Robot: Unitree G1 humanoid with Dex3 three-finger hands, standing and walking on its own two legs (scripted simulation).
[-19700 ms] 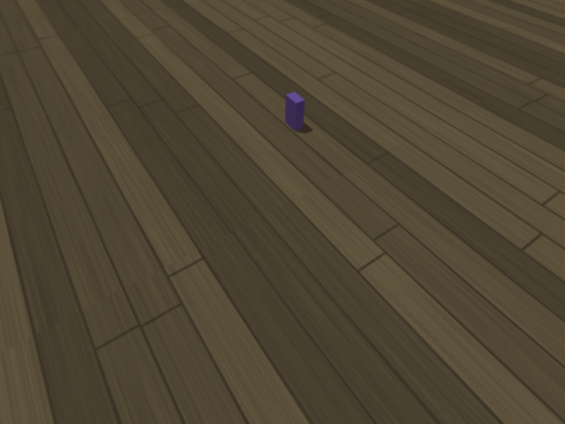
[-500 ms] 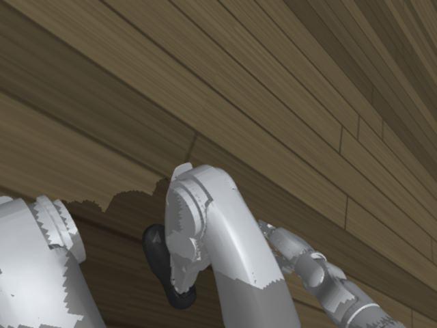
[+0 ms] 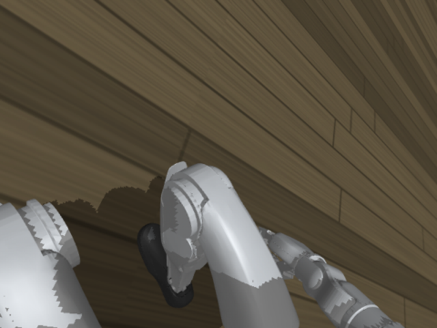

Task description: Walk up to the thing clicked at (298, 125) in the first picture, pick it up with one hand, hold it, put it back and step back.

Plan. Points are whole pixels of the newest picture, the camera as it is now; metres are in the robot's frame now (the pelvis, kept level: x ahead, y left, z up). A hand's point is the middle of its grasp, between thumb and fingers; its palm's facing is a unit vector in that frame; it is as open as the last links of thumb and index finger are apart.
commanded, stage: rest palm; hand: left
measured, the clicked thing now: out of the picture +0.49 +0.35 -0.20
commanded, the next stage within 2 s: close in 0.44 s
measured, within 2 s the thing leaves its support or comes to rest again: leaves its support in 1.70 s
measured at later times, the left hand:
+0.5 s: hand out of the picture +0.45 +0.35 -0.17, palm faces +0.54 -0.84 +0.00, open 17.4 cm
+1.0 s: hand out of the picture +0.46 +0.36 -0.16, palm faces +0.56 -0.83 -0.01, open 12.8 cm
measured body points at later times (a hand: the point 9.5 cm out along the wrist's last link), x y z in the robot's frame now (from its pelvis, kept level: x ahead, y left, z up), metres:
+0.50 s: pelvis +0.00 +0.00 +0.00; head +0.24 +0.19 +0.32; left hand +0.42 +0.40 -0.17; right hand +0.18 -0.24 -0.03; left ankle +0.08 +0.13 -0.26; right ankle +0.12 -0.11 -0.26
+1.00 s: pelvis +0.00 +0.00 +0.01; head +0.24 +0.20 +0.32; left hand +0.42 +0.40 -0.16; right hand +0.18 -0.23 -0.03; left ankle +0.08 +0.13 -0.26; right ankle +0.12 -0.11 -0.26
